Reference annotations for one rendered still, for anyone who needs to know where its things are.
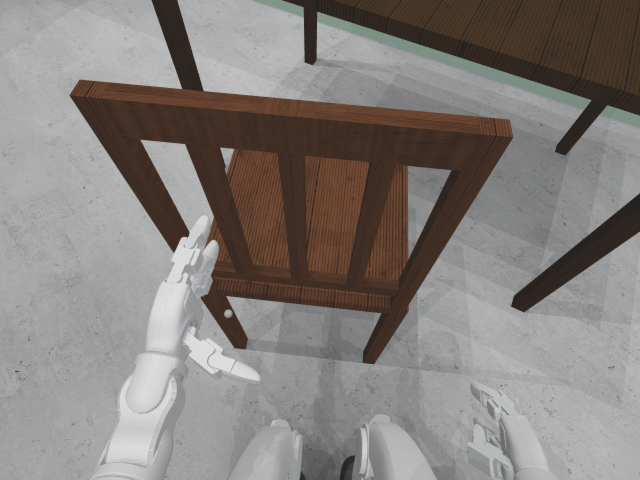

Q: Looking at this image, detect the robot right hand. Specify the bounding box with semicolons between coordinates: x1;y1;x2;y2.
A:
467;382;550;480

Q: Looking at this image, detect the right robot shin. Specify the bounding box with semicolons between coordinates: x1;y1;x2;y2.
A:
352;415;390;480

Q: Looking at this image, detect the robot left hand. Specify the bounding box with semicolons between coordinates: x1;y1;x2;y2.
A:
145;214;261;384

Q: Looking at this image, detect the table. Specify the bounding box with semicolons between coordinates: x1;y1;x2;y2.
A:
152;0;640;312

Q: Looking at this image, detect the chair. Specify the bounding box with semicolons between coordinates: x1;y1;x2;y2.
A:
69;80;513;364

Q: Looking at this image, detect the left robot forearm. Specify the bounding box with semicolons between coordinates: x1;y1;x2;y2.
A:
89;351;189;480

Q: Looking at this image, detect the right robot thigh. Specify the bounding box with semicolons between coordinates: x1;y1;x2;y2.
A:
356;422;437;480

